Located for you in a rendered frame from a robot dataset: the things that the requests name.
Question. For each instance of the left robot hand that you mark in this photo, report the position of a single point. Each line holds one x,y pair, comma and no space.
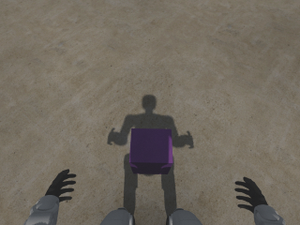
56,189

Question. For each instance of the robot left thigh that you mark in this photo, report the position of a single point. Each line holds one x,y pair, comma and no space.
118,217

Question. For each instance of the right robot hand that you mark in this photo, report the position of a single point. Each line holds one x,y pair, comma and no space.
255,194

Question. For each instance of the left robot shin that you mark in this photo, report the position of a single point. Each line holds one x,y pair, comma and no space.
122,208

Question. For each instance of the left robot forearm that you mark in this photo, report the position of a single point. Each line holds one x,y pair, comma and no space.
44,212

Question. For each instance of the right robot forearm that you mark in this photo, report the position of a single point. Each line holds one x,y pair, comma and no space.
267,215

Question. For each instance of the carton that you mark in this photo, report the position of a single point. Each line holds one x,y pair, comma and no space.
151,150

